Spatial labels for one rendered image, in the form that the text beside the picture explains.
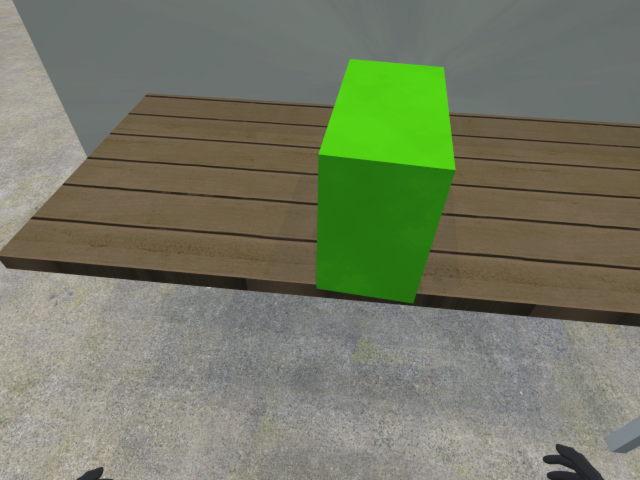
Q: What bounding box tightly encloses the table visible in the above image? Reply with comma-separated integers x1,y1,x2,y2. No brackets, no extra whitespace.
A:
0,93,640,454

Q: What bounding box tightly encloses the right robot hand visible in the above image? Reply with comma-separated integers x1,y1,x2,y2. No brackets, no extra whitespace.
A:
543,444,604,480

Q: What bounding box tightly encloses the carton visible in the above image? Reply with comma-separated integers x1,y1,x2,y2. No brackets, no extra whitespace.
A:
316,59,455,303

